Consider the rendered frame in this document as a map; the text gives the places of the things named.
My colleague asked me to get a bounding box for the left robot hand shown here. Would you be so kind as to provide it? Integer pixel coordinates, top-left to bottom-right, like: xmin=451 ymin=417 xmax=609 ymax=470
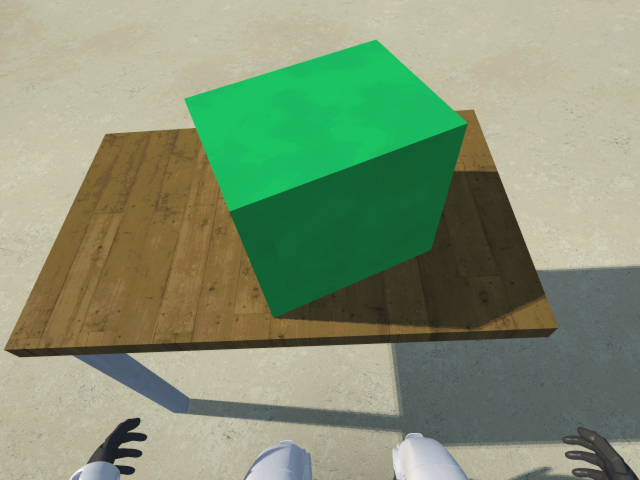
xmin=86 ymin=418 xmax=147 ymax=475

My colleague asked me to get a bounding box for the carton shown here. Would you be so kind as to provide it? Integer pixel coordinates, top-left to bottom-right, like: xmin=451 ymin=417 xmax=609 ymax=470
xmin=184 ymin=40 xmax=468 ymax=318

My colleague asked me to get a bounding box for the left robot thigh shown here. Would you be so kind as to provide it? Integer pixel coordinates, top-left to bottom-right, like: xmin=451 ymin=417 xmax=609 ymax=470
xmin=244 ymin=443 xmax=312 ymax=480

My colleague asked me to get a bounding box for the table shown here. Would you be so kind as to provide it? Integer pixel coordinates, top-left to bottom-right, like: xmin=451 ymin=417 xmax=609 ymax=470
xmin=4 ymin=110 xmax=558 ymax=413

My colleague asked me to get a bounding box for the right robot thigh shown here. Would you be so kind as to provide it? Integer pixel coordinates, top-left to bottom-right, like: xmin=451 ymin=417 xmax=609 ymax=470
xmin=393 ymin=437 xmax=469 ymax=480

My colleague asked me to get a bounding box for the right robot hand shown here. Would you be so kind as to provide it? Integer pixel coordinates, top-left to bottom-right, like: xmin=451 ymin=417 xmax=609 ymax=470
xmin=562 ymin=427 xmax=639 ymax=480

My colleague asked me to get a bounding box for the robot thigh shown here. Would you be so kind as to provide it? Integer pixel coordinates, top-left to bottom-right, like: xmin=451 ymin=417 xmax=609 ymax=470
xmin=393 ymin=437 xmax=469 ymax=480
xmin=244 ymin=443 xmax=312 ymax=480

